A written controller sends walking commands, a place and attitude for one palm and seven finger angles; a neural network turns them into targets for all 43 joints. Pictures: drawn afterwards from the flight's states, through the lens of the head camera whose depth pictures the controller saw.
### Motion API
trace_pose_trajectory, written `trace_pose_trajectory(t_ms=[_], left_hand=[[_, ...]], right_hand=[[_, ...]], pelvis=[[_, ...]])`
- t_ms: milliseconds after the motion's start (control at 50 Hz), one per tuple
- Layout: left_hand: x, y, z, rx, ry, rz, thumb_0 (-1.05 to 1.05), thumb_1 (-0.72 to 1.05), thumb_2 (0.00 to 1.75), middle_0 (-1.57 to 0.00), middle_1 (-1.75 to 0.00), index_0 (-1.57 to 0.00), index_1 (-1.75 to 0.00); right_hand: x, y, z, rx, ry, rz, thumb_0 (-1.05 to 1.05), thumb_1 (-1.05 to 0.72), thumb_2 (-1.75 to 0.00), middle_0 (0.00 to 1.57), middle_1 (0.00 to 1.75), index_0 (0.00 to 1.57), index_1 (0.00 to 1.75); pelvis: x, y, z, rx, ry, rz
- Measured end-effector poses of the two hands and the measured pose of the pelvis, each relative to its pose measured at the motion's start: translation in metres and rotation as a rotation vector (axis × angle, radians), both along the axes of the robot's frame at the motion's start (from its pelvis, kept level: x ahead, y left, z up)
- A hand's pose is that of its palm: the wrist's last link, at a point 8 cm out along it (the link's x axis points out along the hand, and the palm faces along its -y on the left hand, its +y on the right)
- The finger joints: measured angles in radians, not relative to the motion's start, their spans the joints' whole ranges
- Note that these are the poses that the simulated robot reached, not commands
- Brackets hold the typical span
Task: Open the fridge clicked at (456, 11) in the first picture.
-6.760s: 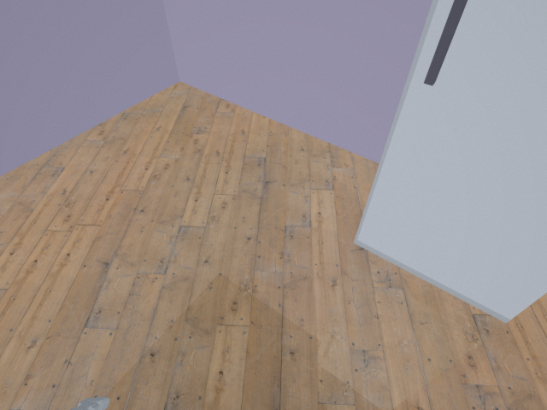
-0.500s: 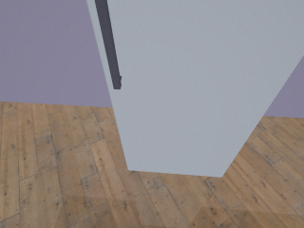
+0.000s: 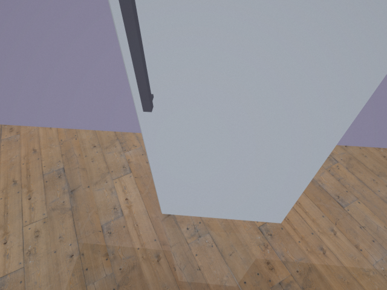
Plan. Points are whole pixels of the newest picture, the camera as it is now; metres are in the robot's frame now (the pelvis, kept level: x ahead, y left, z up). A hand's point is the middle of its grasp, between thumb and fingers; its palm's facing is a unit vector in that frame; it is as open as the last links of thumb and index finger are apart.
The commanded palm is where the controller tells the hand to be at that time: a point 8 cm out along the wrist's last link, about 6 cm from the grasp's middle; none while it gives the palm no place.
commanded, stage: look again from close up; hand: left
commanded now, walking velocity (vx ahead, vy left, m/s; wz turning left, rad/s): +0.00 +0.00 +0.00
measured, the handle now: (137, 35) +0.54 +0.16 +0.26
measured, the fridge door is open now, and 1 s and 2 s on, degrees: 0 0 0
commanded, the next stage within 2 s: shuffle to correct the standing spot in 0.30 s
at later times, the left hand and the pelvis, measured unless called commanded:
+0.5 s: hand out of the picture +0.01 +0.18 -0.17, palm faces +0.03 -0.98 -0.21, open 7.4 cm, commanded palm none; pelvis +0.00 +0.00 +0.00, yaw +0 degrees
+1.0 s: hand out of the picture +0.05 +0.17 -0.18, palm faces +0.05 -0.98 -0.20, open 7.3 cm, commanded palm none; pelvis +0.07 +0.01 -0.01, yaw +1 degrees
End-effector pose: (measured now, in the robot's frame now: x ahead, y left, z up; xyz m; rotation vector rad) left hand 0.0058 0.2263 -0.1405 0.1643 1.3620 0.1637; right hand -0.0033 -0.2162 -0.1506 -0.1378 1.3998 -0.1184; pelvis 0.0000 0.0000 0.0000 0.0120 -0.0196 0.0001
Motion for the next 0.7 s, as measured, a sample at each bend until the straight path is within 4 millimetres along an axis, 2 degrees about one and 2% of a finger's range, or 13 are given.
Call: trace_pose_trajectory(t_ms=[240, 480, 580, 700], left_hand=[[0.006, 0.002, 0.0, 0.001, -0.018, -0.002, 0.0, 0.91, 0.9, -0.2, -0.3, -0.2, -0.3], [0.003, 0.003, -0.001, 0.0, -0.014, 0.003, 0.0, 0.91, 0.9, -0.2, -0.3, -0.2, -0.3], [-0.004, 0.0, -0.007, -0.019, 0.01, 0.025, 0.0, 0.91, 0.9, -0.2, -0.3, -0.2, -0.3], [-0.013, -0.001, -0.018, -0.055, 0.073, 0.062, 0.0, 0.91, 0.9, -0.2, -0.3, -0.2, -0.3]], right_hand=[[0.008, -0.003, 0.002, -0.011, -0.02, 0.002, 0.0, -0.91, -0.89, 0.2, 0.3, 0.2, 0.3], [0.011, -0.003, 0.002, -0.015, -0.028, 0.01, 0.0, -0.91, -0.89, 0.2, 0.3, 0.2, 0.29], [0.005, 0.002, -0.002, -0.004, 0.004, 0.007, 0.0, -0.91, -0.89, 0.2, 0.3, 0.2, 0.29], [0.001, 0.015, -0.004, -0.004, 0.052, -0.014, 0.0, -0.91, -0.89, 0.2, 0.3, 0.2, 0.29]], pelvis=[[0.001, 0.0, 0.0, -0.001, -0.004, 0.001], [0.001, 0.002, 0.0, -0.001, -0.005, 0.001], [0.009, 0.003, -0.005, -0.004, -0.001, 0.002], [0.029, 0.011, -0.011, -0.008, 0.007, 0.004]])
